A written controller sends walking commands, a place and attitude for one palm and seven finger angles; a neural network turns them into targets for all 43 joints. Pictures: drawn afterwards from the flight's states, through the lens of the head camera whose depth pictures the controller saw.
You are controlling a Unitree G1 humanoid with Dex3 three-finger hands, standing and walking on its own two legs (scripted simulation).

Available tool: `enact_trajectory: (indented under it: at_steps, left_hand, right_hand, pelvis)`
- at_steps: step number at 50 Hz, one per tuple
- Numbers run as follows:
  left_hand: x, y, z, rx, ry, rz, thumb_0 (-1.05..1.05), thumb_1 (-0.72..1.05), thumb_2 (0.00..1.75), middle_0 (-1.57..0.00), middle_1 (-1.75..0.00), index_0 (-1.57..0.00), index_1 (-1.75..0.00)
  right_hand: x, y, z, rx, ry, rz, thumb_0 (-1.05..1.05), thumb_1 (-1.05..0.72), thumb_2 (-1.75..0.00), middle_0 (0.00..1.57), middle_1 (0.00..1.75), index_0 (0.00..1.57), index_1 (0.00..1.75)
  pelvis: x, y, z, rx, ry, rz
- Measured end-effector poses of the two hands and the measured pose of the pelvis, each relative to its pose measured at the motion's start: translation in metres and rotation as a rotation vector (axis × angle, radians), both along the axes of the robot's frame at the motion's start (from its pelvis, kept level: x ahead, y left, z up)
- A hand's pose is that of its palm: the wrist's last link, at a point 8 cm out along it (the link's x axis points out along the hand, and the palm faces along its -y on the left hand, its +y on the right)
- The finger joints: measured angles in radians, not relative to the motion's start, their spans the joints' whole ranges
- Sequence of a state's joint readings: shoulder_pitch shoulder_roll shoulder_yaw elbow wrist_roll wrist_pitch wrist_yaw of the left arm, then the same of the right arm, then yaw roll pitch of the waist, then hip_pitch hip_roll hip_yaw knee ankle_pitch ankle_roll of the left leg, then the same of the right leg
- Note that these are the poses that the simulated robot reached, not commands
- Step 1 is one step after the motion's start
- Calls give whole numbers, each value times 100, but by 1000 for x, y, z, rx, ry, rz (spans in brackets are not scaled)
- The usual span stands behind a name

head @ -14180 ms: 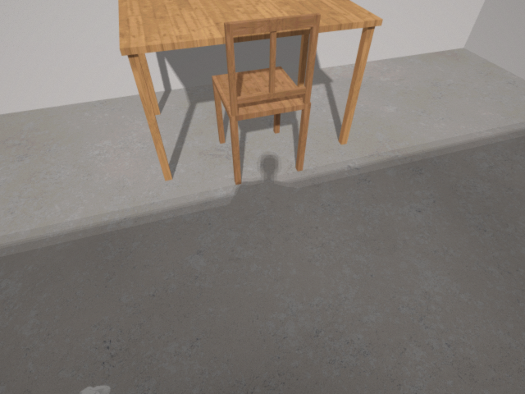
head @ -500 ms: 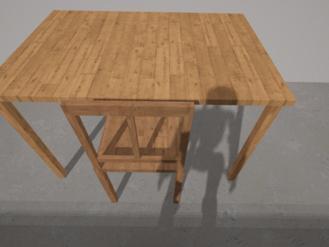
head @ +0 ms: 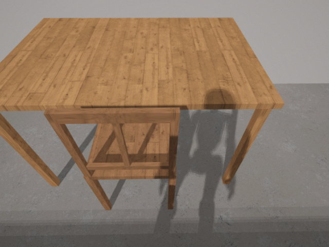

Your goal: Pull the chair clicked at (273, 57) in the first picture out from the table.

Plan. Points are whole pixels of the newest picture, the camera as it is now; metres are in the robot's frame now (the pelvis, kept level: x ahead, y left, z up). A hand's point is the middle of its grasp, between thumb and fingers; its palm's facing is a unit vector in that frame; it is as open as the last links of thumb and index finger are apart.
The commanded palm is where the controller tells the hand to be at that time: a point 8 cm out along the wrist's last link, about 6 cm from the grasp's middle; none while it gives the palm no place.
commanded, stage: come to a stop and stand still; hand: left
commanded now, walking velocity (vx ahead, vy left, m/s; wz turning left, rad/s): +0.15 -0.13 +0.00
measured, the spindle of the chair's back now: (122, 145) +0.46 +0.18 -0.11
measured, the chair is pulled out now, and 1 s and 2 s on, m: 0.00 0.00 0.00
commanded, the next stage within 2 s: look again from close up in 0.98 s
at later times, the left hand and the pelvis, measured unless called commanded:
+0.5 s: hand out of the picture +0.06 +0.20 -0.17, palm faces +0.04 -0.96 -0.28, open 7.4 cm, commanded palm none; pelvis +0.04 +0.00 +0.00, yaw +0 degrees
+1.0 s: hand out of the picture +0.06 +0.16 -0.17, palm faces +0.03 -0.98 -0.19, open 7.3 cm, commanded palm none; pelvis +0.01 -0.02 +0.00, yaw +0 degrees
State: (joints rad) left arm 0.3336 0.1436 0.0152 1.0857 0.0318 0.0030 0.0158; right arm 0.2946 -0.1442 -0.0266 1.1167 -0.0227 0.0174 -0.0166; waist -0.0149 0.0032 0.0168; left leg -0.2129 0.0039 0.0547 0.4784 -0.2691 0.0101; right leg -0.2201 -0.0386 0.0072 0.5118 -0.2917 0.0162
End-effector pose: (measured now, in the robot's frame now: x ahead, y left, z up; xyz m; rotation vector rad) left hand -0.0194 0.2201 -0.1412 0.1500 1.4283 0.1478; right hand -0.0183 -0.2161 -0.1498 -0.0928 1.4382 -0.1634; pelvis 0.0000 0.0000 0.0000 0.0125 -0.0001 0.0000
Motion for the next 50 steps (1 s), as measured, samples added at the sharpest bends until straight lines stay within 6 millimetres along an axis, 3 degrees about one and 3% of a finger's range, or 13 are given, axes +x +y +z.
enact_trajectory:
  at_steps: [6,14,19,24,28,33,36,42,50]
  left_hand:
    - [10,-14,-1,5,26,36,1,91,90,-20,-30,-20,-30]
    - [38,-30,-2,-16,24,64,1,91,90,-20,-30,-20,-30]
    - [55,-12,10,25,-9,55,2,92,90,-20,-30,-20,-30]
    - [73,16,11,75,-47,19,2,91,90,-20,-30,-20,-30]
    - [95,31,5,126,-97,4,1,91,90,-20,-30,-20,-30]
    - [111,21,9,150,-185,-19,1,91,90,-20,-30,-20,-30]
    - [106,8,10,136,-179,-39,1,91,90,-20,-30,-20,-30]
    - [91,-17,5,55,-149,-49,1,90,90,-20,-30,-20,-30]
    - [76,-10,-4,6,-157,-10,1,93,90,-20,-30,-20,-30]
  right_hand:
    - [15,-19,-3,-14,34,9,0,-90,-90,20,30,20,30]
    - [68,-23,3,-44,-6,37,0,-91,-90,20,30,19,30]
    - [100,-22,13,-49,-73,43,0,-91,-90,20,30,19,30]
    - [120,-21,10,-61,-155,35,0,-91,-90,20,30,20,30]
    - [112,-19,-1,-50,-150,60,0,-91,-90,20,30,19,30]
    - [96,-30,-20,-10,-95,72,0,-92,-90,20,30,20,30]
    - [91,-39,-24,-7,-79,48,0,-92,-90,20,30,20,30]
    - [82,-44,-6,-32,-92,30,0,-91,-90,20,30,19,30]
    - [60,-31,12,-63,-99,56,0,-91,-90,20,30,19,30]
  pelvis:
    - [24,-15,-4,-17,17,8]
    - [48,-15,1,-13,14,18]
    - [49,-10,10,3,3,17]
    - [45,-1,4,-2,11,-4]
    - [34,-8,-6,14,12,10]
    - [29,-22,-15,32,11,10]
    - [26,-25,-15,4,4,17]
    - [18,-25,-5,-2,0,2]
    - [10,-18,0,-9,-27,0]
